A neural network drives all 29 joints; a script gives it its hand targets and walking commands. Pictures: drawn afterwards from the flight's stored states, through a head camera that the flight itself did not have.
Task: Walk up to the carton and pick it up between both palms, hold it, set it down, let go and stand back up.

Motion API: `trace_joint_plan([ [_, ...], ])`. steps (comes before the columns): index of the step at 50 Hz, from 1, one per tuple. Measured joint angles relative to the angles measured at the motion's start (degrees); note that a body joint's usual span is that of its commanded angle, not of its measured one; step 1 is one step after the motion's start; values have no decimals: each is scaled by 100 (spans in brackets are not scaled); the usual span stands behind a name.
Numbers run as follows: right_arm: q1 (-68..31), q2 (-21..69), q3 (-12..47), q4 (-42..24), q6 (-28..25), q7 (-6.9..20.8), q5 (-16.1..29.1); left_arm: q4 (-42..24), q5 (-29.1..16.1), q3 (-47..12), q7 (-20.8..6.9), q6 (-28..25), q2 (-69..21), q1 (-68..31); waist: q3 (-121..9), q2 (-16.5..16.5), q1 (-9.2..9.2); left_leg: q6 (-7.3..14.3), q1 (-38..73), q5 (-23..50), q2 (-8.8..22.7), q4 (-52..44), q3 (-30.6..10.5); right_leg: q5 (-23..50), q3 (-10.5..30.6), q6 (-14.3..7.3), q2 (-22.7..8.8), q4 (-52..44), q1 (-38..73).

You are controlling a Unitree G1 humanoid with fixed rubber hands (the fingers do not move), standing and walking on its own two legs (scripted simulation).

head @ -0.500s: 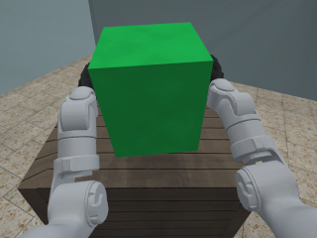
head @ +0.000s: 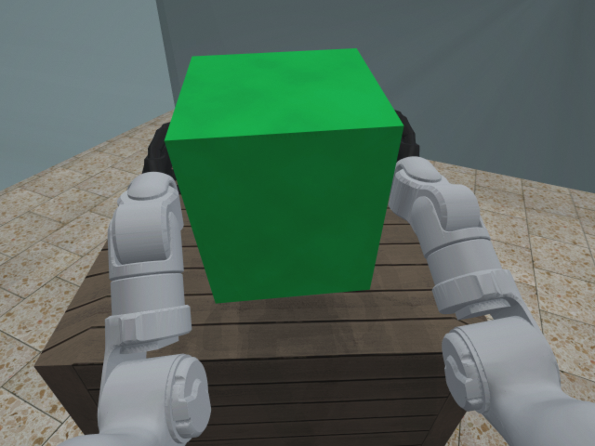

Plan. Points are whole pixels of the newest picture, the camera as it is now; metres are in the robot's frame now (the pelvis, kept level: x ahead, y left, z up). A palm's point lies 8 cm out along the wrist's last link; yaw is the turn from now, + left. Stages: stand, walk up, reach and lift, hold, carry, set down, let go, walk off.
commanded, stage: hold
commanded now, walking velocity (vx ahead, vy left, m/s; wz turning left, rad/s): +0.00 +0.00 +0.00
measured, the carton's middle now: (284, 178) +0.37 +0.00 +0.24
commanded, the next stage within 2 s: none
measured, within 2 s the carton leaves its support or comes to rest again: neither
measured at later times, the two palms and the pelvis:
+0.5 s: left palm (167, 179) +0.36 +0.15 +0.25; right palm (406, 166) +0.36 -0.15 +0.26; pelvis -0.02 -0.01 +0.00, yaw +0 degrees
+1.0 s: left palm (166, 183) +0.36 +0.15 +0.24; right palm (401, 167) +0.37 -0.15 +0.25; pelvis +0.01 +0.00 +0.00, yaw +1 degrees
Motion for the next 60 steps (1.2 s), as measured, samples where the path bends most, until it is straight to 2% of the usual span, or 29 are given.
trace_joint_plan([
  [8, -161, 54, -167, 416, -94, 123, -158, 409, 50, 31, -3, -71, 47, -206, -17, -48, 55, 11, -59, 101, -30, -48, 13, 41, 14, -5, -32, 67, -115],
  [15, -324, 25, -318, 712, -229, 264, -302, 748, -29, -24, 132, -210, 89, -425, -90, -66, 93, 6, -252, 192, -33, -66, -1, 93, 3, -29, -34, 109, -330],
  [22, -467, -30, -322, 898, -259, 269, -316, 1070, -73, 52, 170, -310, 119, -646, -113, -74, 142, -12, -334, 241, -14, -102, 0, 123, 6, -49, -15, 114, -436],
  [28, -551, -43, -307, 1007, -256, 233, -289, 1242, -175, 23, 188, -360, 202, -708, -142, -62, 115, -25, -409, 235, -3, -91, -31, 106, -24, -64, -2, 125, -499],
  [37, -468, -93, -129, 741, -175, 107, -108, 985, -223, -5, 172, -342, 197, -543, -127, -49, 76, -44, -404, 149, 21, -52, -81, 53, -70, -67, 26, 75, -437],
  [46, -40, -102, 128, -24, -65, -80, 182, 82, -254, -150, 132, -117, 154, -23, -58, -14, -75, -49, -262, 6, 24, 33, -146, -10, -131, -38, 36, -28, -183],
  [51, 150, -59, 140, -296, 16, -105, 214, -296, -155, -125, 89, 25, 44, 189, -20, -1, -114, -24, -99, -40, 6, 19, -107, -38, -94, -10, 17, -48, -31],
  [60, 226, -25, 108, -404, 80, -74, 149, -443, -20, -107, 6, 101, -25, 253, 52, 29, -80, 7, 68, -45, -6, 16, -20, -9, -6, 16, 1, -62, 111],
])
